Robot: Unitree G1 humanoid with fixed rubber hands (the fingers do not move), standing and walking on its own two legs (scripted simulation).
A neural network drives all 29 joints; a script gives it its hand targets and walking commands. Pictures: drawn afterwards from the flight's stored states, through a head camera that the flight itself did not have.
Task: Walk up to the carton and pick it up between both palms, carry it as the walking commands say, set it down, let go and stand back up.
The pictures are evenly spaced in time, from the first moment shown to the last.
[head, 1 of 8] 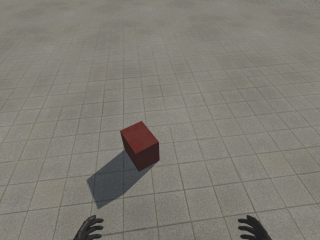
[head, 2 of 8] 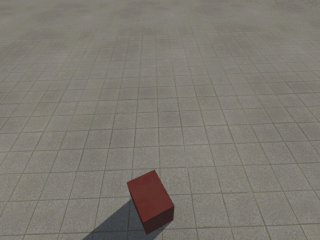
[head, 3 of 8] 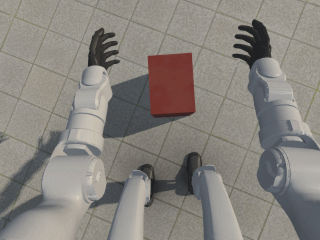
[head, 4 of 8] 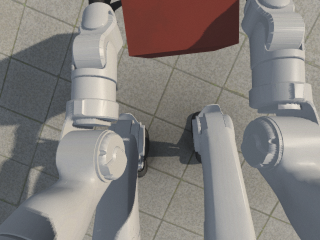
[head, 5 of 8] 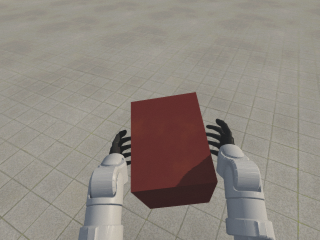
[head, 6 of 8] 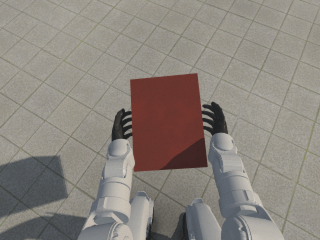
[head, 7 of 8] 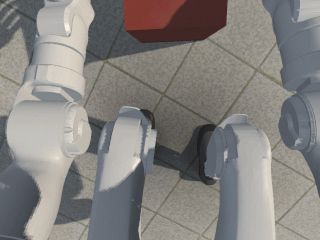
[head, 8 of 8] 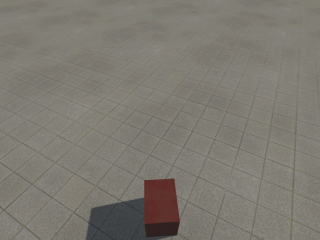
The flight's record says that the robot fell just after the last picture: no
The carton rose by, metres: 0.71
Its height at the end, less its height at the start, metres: +0.00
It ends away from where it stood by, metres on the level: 0.09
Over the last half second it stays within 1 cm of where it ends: yes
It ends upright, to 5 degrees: yes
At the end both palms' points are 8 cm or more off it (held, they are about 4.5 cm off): yes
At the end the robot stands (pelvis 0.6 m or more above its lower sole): yes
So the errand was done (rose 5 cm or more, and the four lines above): yes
